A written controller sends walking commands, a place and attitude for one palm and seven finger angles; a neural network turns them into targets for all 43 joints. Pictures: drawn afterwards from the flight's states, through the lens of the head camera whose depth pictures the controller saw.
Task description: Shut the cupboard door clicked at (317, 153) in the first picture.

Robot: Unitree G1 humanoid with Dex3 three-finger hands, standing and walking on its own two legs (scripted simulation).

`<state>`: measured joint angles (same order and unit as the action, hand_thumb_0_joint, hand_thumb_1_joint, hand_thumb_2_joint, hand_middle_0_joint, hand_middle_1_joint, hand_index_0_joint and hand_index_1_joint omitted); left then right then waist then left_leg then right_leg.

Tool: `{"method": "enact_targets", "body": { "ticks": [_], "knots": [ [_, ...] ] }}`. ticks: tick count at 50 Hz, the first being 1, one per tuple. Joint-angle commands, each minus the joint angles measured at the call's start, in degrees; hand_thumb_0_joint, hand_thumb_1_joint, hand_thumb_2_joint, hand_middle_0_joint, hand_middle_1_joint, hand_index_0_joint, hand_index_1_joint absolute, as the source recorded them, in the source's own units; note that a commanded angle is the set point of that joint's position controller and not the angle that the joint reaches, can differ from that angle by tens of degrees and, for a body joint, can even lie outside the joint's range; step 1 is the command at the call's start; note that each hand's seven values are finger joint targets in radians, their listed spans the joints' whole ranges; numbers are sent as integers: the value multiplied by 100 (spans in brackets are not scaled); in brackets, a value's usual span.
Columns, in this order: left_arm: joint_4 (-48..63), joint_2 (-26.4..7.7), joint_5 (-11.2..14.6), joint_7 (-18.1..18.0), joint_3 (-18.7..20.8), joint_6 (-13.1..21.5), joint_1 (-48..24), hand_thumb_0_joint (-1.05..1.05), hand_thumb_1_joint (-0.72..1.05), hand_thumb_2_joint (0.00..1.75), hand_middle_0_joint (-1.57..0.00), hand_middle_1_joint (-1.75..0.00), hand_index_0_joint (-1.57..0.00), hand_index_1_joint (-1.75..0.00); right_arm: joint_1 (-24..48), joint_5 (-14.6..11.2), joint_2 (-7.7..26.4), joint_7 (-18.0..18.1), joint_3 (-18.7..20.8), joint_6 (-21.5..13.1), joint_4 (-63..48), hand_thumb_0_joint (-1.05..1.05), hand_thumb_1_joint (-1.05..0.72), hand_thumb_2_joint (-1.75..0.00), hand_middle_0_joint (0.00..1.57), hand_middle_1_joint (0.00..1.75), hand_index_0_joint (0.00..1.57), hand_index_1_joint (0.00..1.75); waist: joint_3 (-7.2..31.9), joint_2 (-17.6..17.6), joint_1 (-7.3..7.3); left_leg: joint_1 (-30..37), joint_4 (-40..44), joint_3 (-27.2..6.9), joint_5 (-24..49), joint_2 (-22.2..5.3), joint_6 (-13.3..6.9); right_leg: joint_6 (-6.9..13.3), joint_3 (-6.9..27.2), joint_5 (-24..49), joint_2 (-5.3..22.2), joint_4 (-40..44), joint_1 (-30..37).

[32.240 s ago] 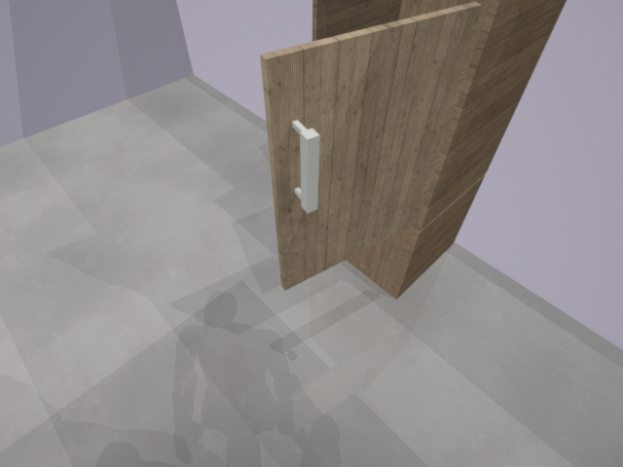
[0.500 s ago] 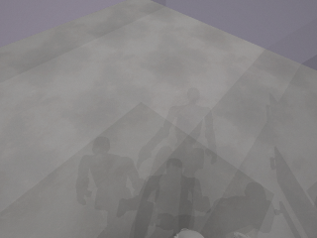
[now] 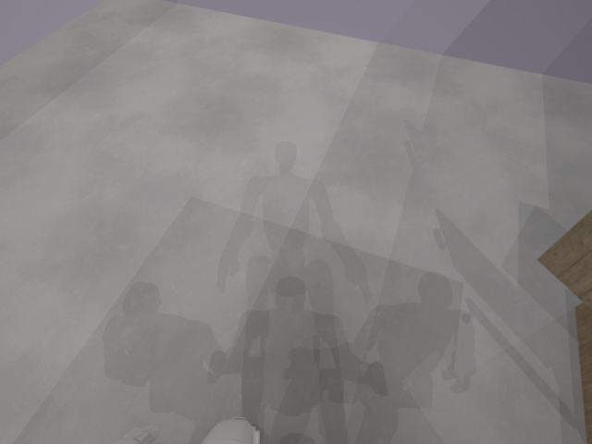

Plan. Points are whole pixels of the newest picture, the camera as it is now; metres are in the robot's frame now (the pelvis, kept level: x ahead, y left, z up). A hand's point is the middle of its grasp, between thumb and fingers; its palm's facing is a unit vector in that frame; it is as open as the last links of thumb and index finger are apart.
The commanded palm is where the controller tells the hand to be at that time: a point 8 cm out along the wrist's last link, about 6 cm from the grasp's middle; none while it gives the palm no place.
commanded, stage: turn to face it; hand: left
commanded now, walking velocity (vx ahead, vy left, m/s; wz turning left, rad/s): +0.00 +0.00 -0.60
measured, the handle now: out of the picture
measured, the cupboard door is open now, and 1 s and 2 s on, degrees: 50 50 50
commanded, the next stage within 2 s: take the last steps up to it in 1.52 s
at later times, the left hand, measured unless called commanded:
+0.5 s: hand (200, 417) +0.17 +0.16 -0.15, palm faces -0.30 -0.91 -0.28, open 7.4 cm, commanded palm none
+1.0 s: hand (215, 391) +0.21 +0.15 -0.16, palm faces -0.52 -0.83 -0.20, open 7.4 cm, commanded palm none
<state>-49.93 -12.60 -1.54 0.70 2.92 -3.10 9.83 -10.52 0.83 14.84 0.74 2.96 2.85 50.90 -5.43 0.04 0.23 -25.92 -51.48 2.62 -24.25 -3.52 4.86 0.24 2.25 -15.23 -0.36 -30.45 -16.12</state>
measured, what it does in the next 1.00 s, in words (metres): steps on the spot, turning right: left foot, then right foot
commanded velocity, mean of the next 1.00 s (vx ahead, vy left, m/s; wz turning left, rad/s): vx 0.00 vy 0.00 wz -0.60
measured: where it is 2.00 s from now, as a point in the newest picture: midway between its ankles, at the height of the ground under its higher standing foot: outside the picture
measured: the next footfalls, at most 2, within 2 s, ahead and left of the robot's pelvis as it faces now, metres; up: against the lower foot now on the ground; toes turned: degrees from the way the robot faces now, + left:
left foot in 0.08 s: +0.07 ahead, +0.13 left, +0.00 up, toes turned +0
right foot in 0.44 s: -0.01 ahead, -0.12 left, +0.00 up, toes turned -22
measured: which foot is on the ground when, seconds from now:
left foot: up 0.00-0.06, down 0.08-0.44, up 0.46-0.80, down 0.82-1.00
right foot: down 0.00-0.08, up 0.10-0.42, down 0.44-0.82, up 0.84-1.00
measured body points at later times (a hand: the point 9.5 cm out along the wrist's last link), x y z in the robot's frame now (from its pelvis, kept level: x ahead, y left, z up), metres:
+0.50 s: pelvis +0.00 -0.01 -0.01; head +0.04 -0.04 +0.44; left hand +0.19 +0.21 -0.13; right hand -0.04 -0.27 -0.17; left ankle +0.03 +0.13 -0.71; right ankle -0.05 -0.11 -0.74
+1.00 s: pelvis +0.02 +0.02 +0.01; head +0.08 +0.01 +0.45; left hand +0.24 +0.19 -0.15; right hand -0.05 -0.24 -0.12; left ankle +0.08 +0.11 -0.73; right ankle -0.08 -0.08 -0.65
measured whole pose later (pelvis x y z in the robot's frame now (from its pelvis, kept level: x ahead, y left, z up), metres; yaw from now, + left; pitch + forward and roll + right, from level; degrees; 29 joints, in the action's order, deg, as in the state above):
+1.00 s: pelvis +0.02 +0.02 +0.01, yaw -36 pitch +1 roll -2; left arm -51.3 -15.5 -1.1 2.2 5.2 -5.0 9.8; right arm -11.2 2.0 11.7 1.5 0.7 0.3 49.2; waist -5.2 -1.4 -1.3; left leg -14.0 -29.5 7.0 -15.8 -5.6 -0.4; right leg -2.8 -0.8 -26.9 -0.4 -63.0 -27.6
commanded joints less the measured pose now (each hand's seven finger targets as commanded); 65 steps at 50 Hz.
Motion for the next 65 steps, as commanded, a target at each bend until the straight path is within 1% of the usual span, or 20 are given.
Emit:
{"method": "enact_targets", "body": {
  "ticks": [1, 3, 4, 5, 10, 17, 20, 22, 25, 28, 36, 39, 41, 45, 57, 59, 60, 61, 62, 65],
  "knots": [
    [434, -1308, 6, -75, 406, 103, -190, 0, 90, 90, -20, -30, -20, -30, -327, -39, 359, 67, 70, -191, -388, 0, -90, -90, 20, 30, 20, 30, 797, -900, 84, 825, 1490, 80, 545, 190, -48, 832, 1510, 1735, 1150, 608, 43],
    [509, -976, 61, -55, 351, 45, -281, 0, 90, 90, -20, -30, -20, -30, -771, -6, 679, 95, 123, -286, -281, 0, -90, -90, 20, 30, 20, 30, 921, -43, 277, 1821, 3043, -545, 965, -359, -243, 326, 1127, 507, 538, -128, -758],
    [620, -592, 122, 0, 279, 11, -19, 0, 90, 90, -20, -30, -20, -30, -853, 96, 1292, 118, 220, -334, -316, 0, -90, -90, 20, 30, 20, 30, 965, 1763, 223, 2263, 3582, -2046, 1117, -1777, -812, -24, 310, -1206, -286, -1417, -1628],
    [722, -703, 77, 36, 276, 46, -156, 0, 90, 90, -20, -30, -20, -30, -914, 112, 1460, 157, 235, -313, -428, 0, -90, -90, 20, 30, 20, 30, 886, 1590, 315, 1786, 3726, -2540, 1341, -2503, -1377, -102, -42, -2085, -205, -2680, -1605],
    [444, -555, 47, 174, 340, -42, -152, 0, 90, 90, -20, -30, -20, -30, -224, 130, 864, 183, 111, -345, -486, 0, -90, -90, 20, 30, 20, 30, 692, 1026, -8, 1720, 3285, -545, 2727, -1593, -1153, -307, -212, -1109, 208, -3584, -1562],
    [534, -385, 50, 180, 244, -2, -409, 0, 90, 90, -20, -30, -20, -30, -592, 116, 1025, 103, 255, -280, -207, 0, -90, -90, 20, 30, 20, 30, 815, 1354, 241, 1942, 2864, 55, 3144, -1775, -1158, -190, -779, -1102, 100, -1496, -638],
    [375, -601, 37, 147, 295, 64, 154, 0, 90, 90, -20, -30, -20, -30, -332, 62, 1067, 62, 293, -243, -254, 0, -90, -90, 20, 30, 20, 30, 897, 912, -100, 1281, 2048, 438, 2484, -1591, -723, -30, -843, 202, 45, 245, 642],
    [189, -1608, -33, 10, 481, 184, 713, 0, 90, 90, -20, -30, -20, -30, 43, -2, 379, 1, 142, -212, -639, 0, -90, -90, 20, 30, 20, 30, 806, -1962, -461, -965, -194, 934, -1169, -237, -30, 839, 1951, 2447, 2124, 1256, 1816],
    [215, -1370, 47, -146, 446, 184, 450, 0, 90, 90, -20, -30, -20, -30, 299, 0, 535, 121, 113, -126, -588, 0, -90, -90, 20, 30, 20, 30, 802, -1534, -326, -1447, -1639, -333, -638, -303, -30, 1231, 1781, 3191, 1871, 931, 1556],
    [392, -1097, 41, -139, 340, 195, -58, 0, 90, 90, -20, -30, -20, -30, 76, 7, 458, 44, 120, -85, -378, 0, -90, -90, 20, 30, 20, 30, 816, -866, -17, -670, -1274, -188, 179, -261, 55, 996, 1017, 2659, 1356, 907, 854],
    [328, -1294, -10, -102, 407, 166, 101, 0, 90, 90, -20, -30, -20, -30, 170, -39, 364, 46, 90, -169, -524, 0, -90, -90, 20, 30, 20, 30, 858, -923, -107, 89, 801, -96, 42, 120, -13, 1083, 1747, 2143, 1264, 806, 696],
    [325, -1187, 58, -95, 389, 116, -111, 0, 90, 90, -20, -30, -20, -30, -386, -59, 452, 106, 91, -260, -342, 0, -90, -90, 20, 30, 20, 30, 999, -673, 188, 1499, 2605, -62, 1174, 147, -92, 604, 1710, 1911, 909, 248, -39],
    [522, -603, 128, -4, 270, 72, 186, 0, 90, 90, -20, -30, -20, -30, -598, 71, 1367, 143, 222, -330, -383, 0, -90, -90, 20, 30, 20, 30, 1131, 1932, 141, 2565, 3551, -2165, 2082, -2083, -998, -70, 269, -1598, -368, -1679, -1624],
    [380, -726, 31, 106, 340, 45, -69, 0, 90, 90, -20, -30, -20, -30, -216, 123, 963, 194, 114, -351, -521, 0, -90, -90, 20, 30, 20, 30, 773, 995, 0, 1969, 3147, -1028, 3714, -1768, -1278, -288, 1, -1419, 100, -3827, -1721],
    [364, -525, 38, 157, 243, 61, -44, 0, 90, 90, -20, -30, -20, -30, -327, 82, 1109, 75, 271, -245, -216, 0, -90, -90, 20, 30, 20, 30, 868, 1045, -20, 1621, 2285, 321, 2914, -1625, -875, -90, -865, -129, 11, -249, 205],
    [157, -1317, -33, 55, 380, 183, 653, 0, 90, 90, -20, -30, -20, -30, -243, -12, 673, 10, 203, -221, -354, 0, -90, -90, 20, 30, 20, 30, 1108, -797, -364, 51, 618, 972, 851, -777, -214, 415, 801, 1652, 1344, 1024, 1886],
    [56, -1703, 21, -19, 426, 206, 894, 0, 90, 90, -20, -30, -20, -30, 125, -13, 431, 16, 101, -169, -604, 0, -90, -90, 20, 30, 20, 30, 889, -1678, -551, -837, -649, 619, -1382, -118, -64, 1081, 2019, 3043, 2339, 1151, 1630],
    [71, -1725, 53, -66, 410, 189, 928, 0, 90, 90, -20, -30, -20, -30, 303, -10, 426, 55, 65, -117, -670, 0, -90, -90, 20, 30, 20, 30, 795, -1143, -554, -1036, -1242, -72, -1199, -168, -113, 1305, 1881, 3177, 2287, 1081, 1398],
    [64, -1568, 20, -141, 439, 228, 684, 0, 90, 90, -20, -30, -20, -30, 217, -9, 424, 106, 70, -128, -574, 0, -90, -90, 20, 30, 20, 30, 949, -1903, -381, -1394, -1562, -241, -1059, -172, -81, 1319, 2082, 3272, 2047, 994, 1614],
    [251, -1097, 34, -165, 275, 215, 5, 0, 90, 90, -20, -30, -20, -30, -100, 2, 451, 53, 67, -112, -236, 0, -90, -90, 20, 30, 20, 30, 960, -1058, -4, -692, -1338, -180, -51, -262, 3, 1047, 904, 2946, 1449, 843, 1008]
  ]
}}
